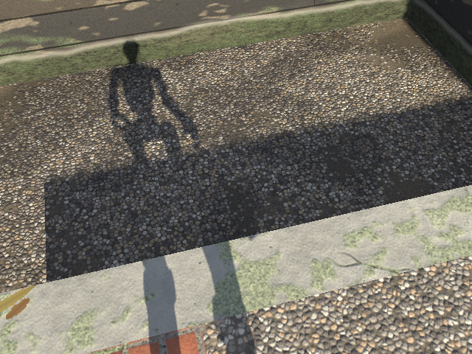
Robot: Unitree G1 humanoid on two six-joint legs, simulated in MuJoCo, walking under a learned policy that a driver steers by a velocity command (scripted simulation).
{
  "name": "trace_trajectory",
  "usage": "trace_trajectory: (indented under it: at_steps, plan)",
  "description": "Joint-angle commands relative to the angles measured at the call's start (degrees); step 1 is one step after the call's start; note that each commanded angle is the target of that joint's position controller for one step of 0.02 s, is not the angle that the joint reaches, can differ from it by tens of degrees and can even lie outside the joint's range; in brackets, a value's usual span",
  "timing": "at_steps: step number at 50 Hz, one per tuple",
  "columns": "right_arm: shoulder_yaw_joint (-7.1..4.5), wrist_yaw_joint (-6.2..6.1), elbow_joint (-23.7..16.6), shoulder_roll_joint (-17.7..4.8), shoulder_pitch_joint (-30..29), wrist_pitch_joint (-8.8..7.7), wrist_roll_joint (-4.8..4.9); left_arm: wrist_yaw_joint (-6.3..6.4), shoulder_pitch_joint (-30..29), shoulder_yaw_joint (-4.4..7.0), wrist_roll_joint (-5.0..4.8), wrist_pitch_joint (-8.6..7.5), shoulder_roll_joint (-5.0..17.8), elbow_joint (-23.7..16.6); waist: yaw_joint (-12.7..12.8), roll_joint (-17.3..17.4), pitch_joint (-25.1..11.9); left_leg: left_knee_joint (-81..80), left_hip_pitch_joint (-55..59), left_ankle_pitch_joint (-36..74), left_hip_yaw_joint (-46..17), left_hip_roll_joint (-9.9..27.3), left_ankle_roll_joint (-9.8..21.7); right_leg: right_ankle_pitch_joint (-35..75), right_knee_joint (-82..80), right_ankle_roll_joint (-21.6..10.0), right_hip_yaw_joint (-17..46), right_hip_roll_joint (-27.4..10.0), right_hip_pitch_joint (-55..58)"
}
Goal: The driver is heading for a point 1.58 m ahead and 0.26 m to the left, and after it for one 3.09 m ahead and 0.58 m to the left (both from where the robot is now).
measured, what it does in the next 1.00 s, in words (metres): walks ahead: left foot, then right foot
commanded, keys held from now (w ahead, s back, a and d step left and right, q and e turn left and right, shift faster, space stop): q+shift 0.30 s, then w+q+shift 0.08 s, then w+e+shift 0.62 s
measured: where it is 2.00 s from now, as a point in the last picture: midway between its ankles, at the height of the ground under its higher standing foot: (231, 290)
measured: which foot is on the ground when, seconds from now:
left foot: up 0.00-0.18, down 0.20-0.78, up 0.80-1.00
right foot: down 0.00-0.20, up 0.22-0.76, down 0.78-1.00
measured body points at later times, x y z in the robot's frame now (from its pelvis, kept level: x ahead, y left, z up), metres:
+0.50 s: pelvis +0.04 +0.04 +0.01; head +0.05 +0.06 +0.46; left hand +0.05 +0.35 -0.11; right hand +0.24 -0.19 -0.09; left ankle -0.03 +0.10 -0.74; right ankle +0.14 -0.09 -0.69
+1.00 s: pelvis +0.35 +0.02 -0.01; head +0.37 +0.01 +0.44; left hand +0.35 +0.30 -0.12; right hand +0.55 -0.20 -0.09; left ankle +0.40 +0.20 -0.65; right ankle +0.31 -0.02 -0.74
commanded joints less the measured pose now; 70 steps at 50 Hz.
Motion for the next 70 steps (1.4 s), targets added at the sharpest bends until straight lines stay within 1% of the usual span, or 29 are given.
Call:
trace_trajectory:
  at_steps: [1, 7, 10, 11, 12, 13, 15, 17, 19, 30, 35, 38, 39, 40, 41, 42, 44, 49, 52, 56, 59, 60, 61, 62, 63, 64, 66, 68, 70]
  plan:
    - [-1.35, 0.47, -5.8, -4.8, -4.8, -0.97, 0.06, 0.67, 2.8, 3.37, 0.19, -0.44, 10.3, -1.7, 3.9, -5.5, -0.9, 0.1, -4.6, -2.1, 0.9, 1.2, 0.2, 15.8, -7.7, -8.2, 10.2, -19.8, 3.4]
    - [-1.58, 1.03, -8.3, -3.7, -4.5, -1.29, 1.01, 0.05, 2.2, 4.16, 0.12, -0.8, 11.5, -0.8, 3.5, -7.1, -5.0, -8.5, 1.1, -3.1, 4.5, 0.0, 2.4, 29.5, -0.8, -6.3, 4.5, -21.4, 6.0]
    - [-2.31, 0.24, -8.4, -5.3, -0.4, -2.38, 0.06, -0.11, 1.7, 4.72, -0.48, -0.98, 12.3, -0.6, -0.4, -2.1, -6.9, -25.9, 13.0, 10.8, -0.1, -0.2, 5.5, 20.5, 12.0, 1.1, -1.9, -18.5, -1.5]
    - [-4.23, -0.69, -8.6, -13.3, 2.6, -3.19, -0.9, -0.36, 2.3, 4.17, -0.32, -0.91, 10.0, -2.4, -0.5, 11.4, -7.7, -31.8, 21.4, 26.7, -20.1, 12.2, 9.6, 0.5, 28.1, 5.5, -6.2, -11.4, -14.8]
    - [-5.79, -0.68, -7.9, -17.9, 6.8, -3.19, 0.11, -0.16, -4.2, 3.23, 0.16, -0.02, 7.8, -6.7, -2.8, 16.0, -7.4, -31.2, 22.2, 46.7, -34.7, 20.4, 19.9, -25.1, 36.9, 7.8, 1.2, -0.8, -26.8]
    - [-5.53, -0.82, -8.1, -15.4, 6.7, -2.92, 0.84, -0.1, -3.6, 3.22, 0.7, 0.31, 9.0, -5.8, -2.5, 5.7, -7.5, -30.4, 24.4, 42.9, -29.4, 18.8, 21.1, -22.6, 42.5, 8.1, 7.4, -3.6, -29.3]
    - [-4.39, -1.55, -9.8, -11.8, -2.1, -1.84, 0.95, -0.33, -2.0, 3.48, -0.27, -0.4, 9.8, -4.4, 1.6, 1.2, -2.9, -31.6, 18.9, 32.8, -21.4, 11.3, 16.7, -11.3, 39.7, 8.2, 9.0, -5.5, -29.0]
    - [-3.93, -1.25, -10.6, -10.2, -3.2, -1.87, 1.04, -1.54, -0.3, 3.88, 1.79, -0.56, 11.3, -3.5, 1.4, 3.4, -6.2, -35.8, 19.3, 6.0, -21.5, 6.5, 15.4, -5.7, 37.4, 8.7, 8.2, -5.4, -27.2]
    - [-3.98, -0.36, -9.7, -10.6, -0.7, -2.64, 0.87, -2.5, -1.6, 3.86, 1.69, -0.09, 11.0, -4.0, 0.6, 4.1, -4.8, -39.1, 18.3, -9.5, -25.2, 5.6, 15.6, -4.8, 34.2, 9.4, 8.0, -4.7, -29.0]
    - [-2.73, -1.78, -5.6, -10.8, 5.2, -8.36, -1.06, -4.57, -6.2, 2.97, -0.3, -2.69, 10.1, -4.4, -2.8, 4.5, 3.4, -45.8, 21.5, -6.6, -16.6, 13.5, 13.9, 3.0, 16.1, 4.5, 7.0, -6.1, -31.6]
    - [-2.0, -2.43, -5.2, -10.1, 3.3, -9.1, -1.41, -5.04, -4.6, 3.1, -0.1, -2.94, 10.2, -6.0, -0.9, 2.9, 4.2, -44.2, 23.9, 6.7, -7.7, 15.1, 12.1, 1.3, 14.7, -0.7, 3.9, -5.8, -28.7]
    - [-1.71, -3.41, -5.8, -11.7, 0.3, -8.25, -0.83, -3.38, 14.2, 4.25, 0.15, -3.33, 10.5, -1.4, 9.0, -1.0, -6.5, -16.2, 15.9, 52.7, 5.7, 9.2, 8.7, -1.0, 12.2, -4.8, -3.0, 3.0, -0.1]
    - [-0.88, -3.74, -7.0, -10.5, -0.1, -8.56, -1.31, -2.53, 26.7, 6.06, 0.08, -3.73, 15.1, 1.4, 14.2, -7.3, -13.7, 4.2, 3.1, 46.1, 7.2, 6.8, 6.0, -9.6, 8.2, -7.1, 9.5, -1.9, 16.3]
    - [1.16, -2.67, -10.4, -2.9, 0.1, -9.51, -1.67, -1.82, 26.6, 6.91, -0.43, -3.8, 21.7, 0.8, 10.2, -21.1, -14.2, 21.4, -16.9, 3.8, 4.0, -4.2, 2.1, -27.9, -5.8, -12.8, 42.2, -15.6, 24.4]
    - [1.12, -2.67, -12.3, -5.2, -4.3, -10.17, -2.39, -2.08, 21.6, 6.32, -1.6, -3.47, 19.6, -1.2, 9.3, -14.7, -12.7, 29.6, -26.9, 0.9, -5.9, -5.8, 1.7, -20.8, -12.3, -14.4, 58.0, -18.1, 24.2]
    - [0.79, -2.45, -13.3, -8.0, -6.8, -10.93, -2.56, -1.62, 19.2, 6.24, -1.03, -3.13, 18.1, -1.9, 8.5, -6.9, -9.6, 33.1, -30.9, 3.1, -6.8, -1.6, 2.1, -13.2, -8.5, -14.0, 50.1, -17.9, 23.1]
    - [1.55, -2.53, -13.7, -7.1, -7.3, -10.83, -2.97, -1.01, 17.9, 5.57, -1.43, -3.62, 15.6, -2.5, 5.0, -0.4, -7.9, 27.3, -26.4, 5.4, -5.8, 2.5, 1.4, 4.7, -4.4, -11.5, 36.5, -13.0, 12.7]
    - [3.17, -1.97, -16.5, -4.8, -11.2, -6.22, -3.27, 0.21, 15.3, 3.6, -1.98, -4.49, 12.6, -3.8, 1.6, -2.0, -1.0, 14.9, -20.5, 11.5, -0.3, 2.6, -1.9, 13.8, -8.5, -11.1, 28.9, -4.5, -8.4]
    - [3.75, -2.22, -18.0, -3.9, -16.6, -6.6, -3.0, 0.64, 18.9, 3.56, -3.02, -4.03, 12.7, -2.0, 4.0, -3.4, -1.5, 2.4, -19.3, 22.4, 1.5, 0.7, -0.8, 32.5, -3.6, -9.4, 28.6, -2.5, -5.7]
    - [3.69, -1.77, -16.7, -3.1, -20.2, -8.1, -0.73, 0.04, 20.9, 3.25, -2.11, -3.87, 11.7, -0.6, 8.7, -4.0, -2.9, -10.6, -10.1, 29.5, 5.3, -2.9, 2.8, 42.5, -3.9, -4.8, 24.0, -2.3, -2.0]
    - [1.45, -2.18, -11.7, -6.8, -2.8, -7.97, 0.12, 1.15, 15.1, 4.75, -0.61, -2.58, 16.3, -0.5, -0.5, -7.6, -7.2, -6.1, 11.3, 15.5, 4.0, -7.9, 6.1, 70.7, 11.3, -0.9, 19.7, -4.8, -4.2]
    - [-0.03, -2.43, -8.6, -9.4, 10.2, -7.64, 0.73, 1.85, 8.7, 5.52, -0.55, -2.66, 18.1, -1.3, -9.0, -8.1, -9.9, -5.4, 21.0, 11.3, 2.1, -7.4, 7.2, 73.3, 23.8, 0.3, 18.5, -5.0, -8.1]
    - [-1.86, -2.94, -4.1, -11.7, 29.2, -6.82, 2.19, 2.51, -3.8, 6.24, -1.91, -2.82, 18.3, -3.1, -23.5, -3.3, -11.6, -14.8, 26.8, 15.0, -2.7, -1.9, 13.2, 65.5, 55.6, 3.2, 12.4, -0.2, -10.4]
    - [-0.5, -2.22, -4.4, -8.9, 20.3, -6.1, 3.83, 2.14, -3.9, 3.98, -1.5, -3.62, 7.0, -5.2, -12.7, 14.6, -10.4, -10.4, 29.8, 47.3, -17.0, 5.0, 12.3, -9.4, 75.1, 4.2, 9.8, 11.1, -24.7]
    - [0.55, -2.26, -8.7, -7.0, 7.7, -5.78, 2.8, 1.7, 10.1, 2.19, -0.88, -4.53, 4.1, -8.2, 1.5, 11.0, -12.5, -9.8, 29.8, 71.2, -34.7, 11.9, 17.6, -11.4, 74.9, 4.7, 21.8, 11.4, -32.5]
    - [-0.56, -2.75, -10.8, -8.0, 2.4, -5.53, 2.25, 1.54, 11.1, 1.62, -0.06, -4.17, 6.0, -8.0, 2.4, 11.0, -15.3, -15.5, 26.4, 56.0, -41.1, 14.6, 23.4, -8.8, 74.5, 5.1, 21.3, 9.0, -35.5]
    - [1.14, -3.44, -11.7, -2.7, -2.7, -5.94, 1.28, 2.3, 3.6, 1.66, 1.77, -3.24, 9.5, -9.3, 4.6, 0.3, -7.5, -18.3, 9.2, 53.3, -33.7, 9.3, 23.4, -4.0, 63.2, 7.3, 15.2, 3.4, -33.2]
    - [2.7, -2.84, -12.1, -2.4, -4.4, -8.06, 1.29, 3.45, -2.7, 0.25, 3.02, -0.54, 6.3, -12.1, 5.7, -2.4, -3.3, -18.1, -8.8, 66.3, -25.1, 1.7, 19.4, -6.4, 46.2, 9.4, 10.8, 2.4, -21.7]
    - [2.78, -2.3, -11.2, -4.2, -4.1, -8.05, -0.36, 3.72, -2.8, -1.25, 3.75, 0.96, 3.6, -13.2, 6.0, 1.0, -7.5, -17.4, -7.2, 75.1, -22.6, -2.3, 15.8, -3.9, 30.2, 9.2, 9.1, 1.2, -14.5]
